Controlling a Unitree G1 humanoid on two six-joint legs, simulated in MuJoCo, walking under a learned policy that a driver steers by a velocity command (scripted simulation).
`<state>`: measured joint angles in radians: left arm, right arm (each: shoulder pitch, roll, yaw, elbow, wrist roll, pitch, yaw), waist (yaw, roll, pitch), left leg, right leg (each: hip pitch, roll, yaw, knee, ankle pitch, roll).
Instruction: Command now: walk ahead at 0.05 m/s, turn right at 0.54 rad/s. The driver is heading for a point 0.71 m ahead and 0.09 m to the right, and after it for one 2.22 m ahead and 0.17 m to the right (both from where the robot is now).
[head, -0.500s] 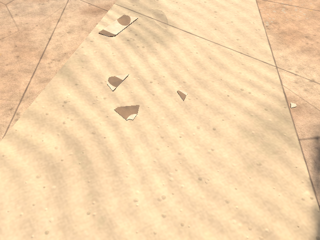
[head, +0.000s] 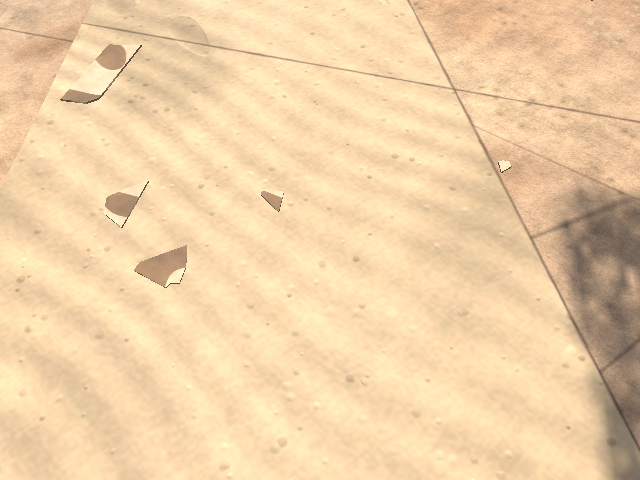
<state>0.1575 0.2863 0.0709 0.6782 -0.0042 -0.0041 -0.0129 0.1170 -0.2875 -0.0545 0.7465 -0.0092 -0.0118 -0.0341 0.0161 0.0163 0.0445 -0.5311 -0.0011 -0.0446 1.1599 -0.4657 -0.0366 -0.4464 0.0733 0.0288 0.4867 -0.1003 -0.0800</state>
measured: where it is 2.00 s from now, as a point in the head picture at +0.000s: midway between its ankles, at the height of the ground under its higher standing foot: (435, 389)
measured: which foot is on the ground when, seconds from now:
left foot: up 0.00-0.26, down 0.28-0.70, up 0.72-1.00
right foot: down 0.00-0.28, up 0.30-0.68, down 0.70-1.00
